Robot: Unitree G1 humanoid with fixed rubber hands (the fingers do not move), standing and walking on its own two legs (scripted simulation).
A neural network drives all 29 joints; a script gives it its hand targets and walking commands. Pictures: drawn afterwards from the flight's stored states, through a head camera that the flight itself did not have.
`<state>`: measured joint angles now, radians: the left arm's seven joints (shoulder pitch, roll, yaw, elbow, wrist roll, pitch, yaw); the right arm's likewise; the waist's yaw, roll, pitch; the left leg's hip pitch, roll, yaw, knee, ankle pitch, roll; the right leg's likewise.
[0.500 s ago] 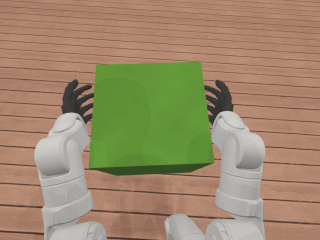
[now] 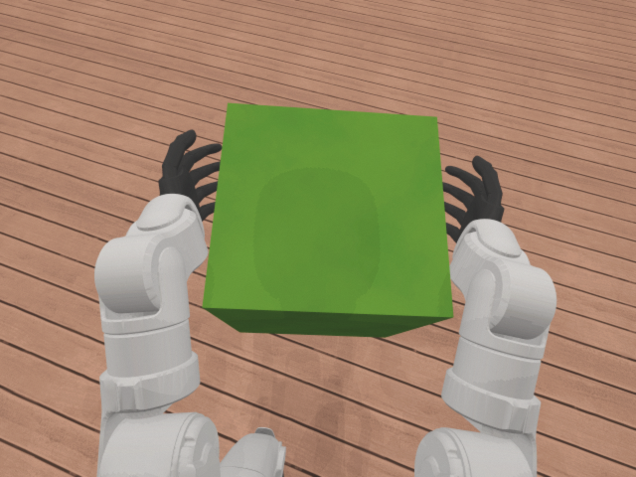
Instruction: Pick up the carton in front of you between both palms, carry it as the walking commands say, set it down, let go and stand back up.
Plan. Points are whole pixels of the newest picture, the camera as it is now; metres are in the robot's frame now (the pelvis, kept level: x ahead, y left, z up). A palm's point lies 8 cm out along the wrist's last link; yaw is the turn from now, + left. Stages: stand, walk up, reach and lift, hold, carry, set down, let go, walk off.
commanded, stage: carry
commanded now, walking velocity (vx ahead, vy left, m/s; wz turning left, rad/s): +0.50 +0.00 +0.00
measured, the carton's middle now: (321, 243) +0.37 +0.05 +0.08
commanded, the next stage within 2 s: none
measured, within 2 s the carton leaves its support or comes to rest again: neither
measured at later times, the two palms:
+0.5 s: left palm (285, 91) +0.64 +0.14 +0.10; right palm (476, 117) +0.63 -0.16 +0.10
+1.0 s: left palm (303, 22) +0.92 +0.16 +0.08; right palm (450, 40) +0.90 -0.14 +0.08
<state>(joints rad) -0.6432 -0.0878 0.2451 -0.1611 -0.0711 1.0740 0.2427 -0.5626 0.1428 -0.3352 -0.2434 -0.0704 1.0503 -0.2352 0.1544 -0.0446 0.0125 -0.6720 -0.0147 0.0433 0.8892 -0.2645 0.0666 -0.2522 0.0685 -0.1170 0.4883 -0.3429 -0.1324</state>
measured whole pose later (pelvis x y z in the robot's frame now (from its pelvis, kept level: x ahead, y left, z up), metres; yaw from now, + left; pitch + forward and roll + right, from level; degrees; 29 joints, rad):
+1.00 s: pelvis +0.69 +0.02 -0.01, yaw -4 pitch +2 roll +1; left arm 0.06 -0.13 0.06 -0.49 0.02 1.16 0.15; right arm 0.06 0.13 -0.03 -0.46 -0.01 1.15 -0.16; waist -0.01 -0.05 -0.18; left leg -0.45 0.06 0.24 0.62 -0.20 0.07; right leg -0.14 -0.12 -0.08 0.86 -0.49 0.04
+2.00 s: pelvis +1.26 -0.02 +0.00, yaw -4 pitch +3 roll +1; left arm 0.04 -0.13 0.06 -0.54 0.02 1.16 0.15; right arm 0.06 0.13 -0.03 -0.51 0.00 1.15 -0.16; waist -0.01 -0.05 -0.10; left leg -0.36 0.03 0.23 0.46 -0.15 0.07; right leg -0.15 -0.09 -0.12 0.47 -0.38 0.05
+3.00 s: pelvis +1.24 -0.04 +0.00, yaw -4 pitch +2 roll +0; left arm -0.23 -0.14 0.19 0.15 0.23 0.69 0.02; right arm -0.22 0.14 -0.17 0.15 -0.22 0.69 -0.03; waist 0.00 -0.01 -0.05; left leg -0.38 0.08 0.21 0.51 -0.16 0.03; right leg -0.16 -0.04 -0.13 0.52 -0.39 0.00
